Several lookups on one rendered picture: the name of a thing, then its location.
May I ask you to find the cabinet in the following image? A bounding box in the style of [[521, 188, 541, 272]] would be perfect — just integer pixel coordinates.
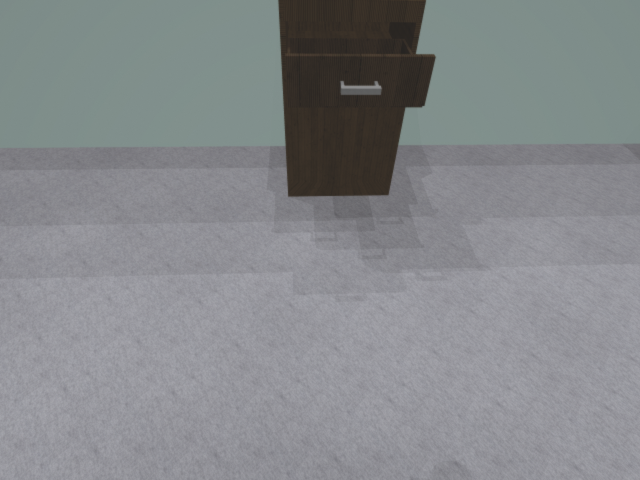
[[278, 0, 426, 197]]

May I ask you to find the handle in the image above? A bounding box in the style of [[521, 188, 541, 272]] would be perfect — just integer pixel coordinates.
[[340, 81, 382, 95]]

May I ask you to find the drawer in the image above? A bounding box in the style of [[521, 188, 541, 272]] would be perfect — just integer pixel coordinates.
[[285, 38, 436, 108]]

